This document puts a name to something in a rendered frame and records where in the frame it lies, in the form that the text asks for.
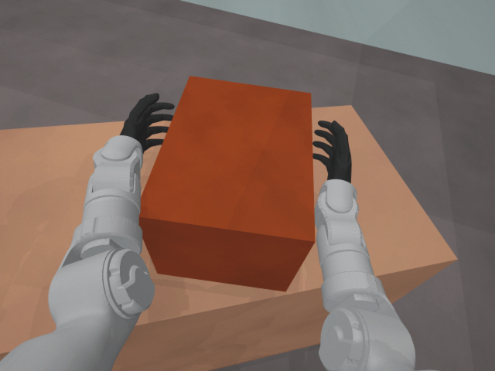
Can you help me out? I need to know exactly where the left robot upper arm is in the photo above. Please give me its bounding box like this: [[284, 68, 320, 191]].
[[0, 248, 155, 371]]

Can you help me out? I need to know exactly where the robot left hand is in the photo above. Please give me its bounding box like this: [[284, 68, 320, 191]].
[[120, 93, 174, 154]]

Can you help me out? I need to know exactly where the pedestal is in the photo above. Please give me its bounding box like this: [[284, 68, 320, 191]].
[[0, 105, 458, 371]]

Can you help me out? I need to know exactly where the carton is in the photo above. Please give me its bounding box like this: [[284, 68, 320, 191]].
[[139, 76, 316, 292]]

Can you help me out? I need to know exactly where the robot right forearm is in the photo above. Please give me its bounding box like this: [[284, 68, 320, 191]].
[[314, 179, 403, 324]]

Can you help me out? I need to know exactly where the robot right hand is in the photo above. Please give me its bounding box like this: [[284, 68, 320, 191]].
[[312, 121, 352, 183]]

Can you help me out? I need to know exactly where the robot left forearm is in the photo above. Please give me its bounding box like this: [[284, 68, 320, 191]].
[[48, 135, 143, 316]]

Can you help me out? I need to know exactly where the right robot upper arm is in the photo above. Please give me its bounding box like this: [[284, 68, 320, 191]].
[[319, 306, 438, 371]]

